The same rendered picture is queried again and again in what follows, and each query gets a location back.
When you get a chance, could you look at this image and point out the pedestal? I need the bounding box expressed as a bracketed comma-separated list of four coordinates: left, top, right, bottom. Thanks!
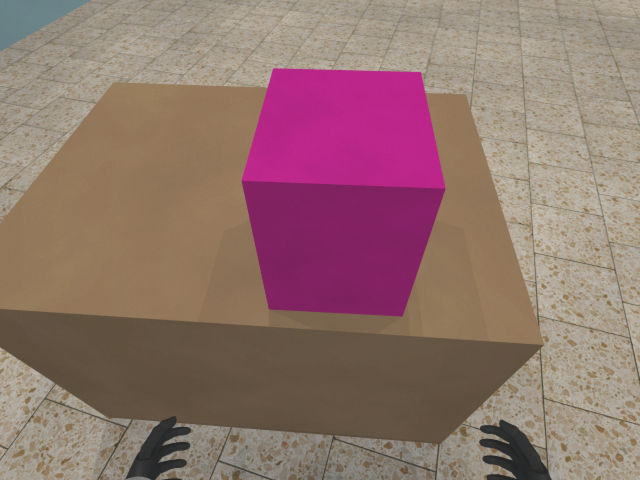
[0, 82, 544, 444]

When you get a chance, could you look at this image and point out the robot left hand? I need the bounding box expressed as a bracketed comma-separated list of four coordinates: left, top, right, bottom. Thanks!
[125, 416, 191, 480]

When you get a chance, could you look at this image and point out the robot right hand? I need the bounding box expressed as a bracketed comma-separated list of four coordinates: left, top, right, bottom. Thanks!
[479, 420, 552, 480]

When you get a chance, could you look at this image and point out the carton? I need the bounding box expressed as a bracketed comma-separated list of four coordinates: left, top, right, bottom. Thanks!
[242, 68, 446, 316]

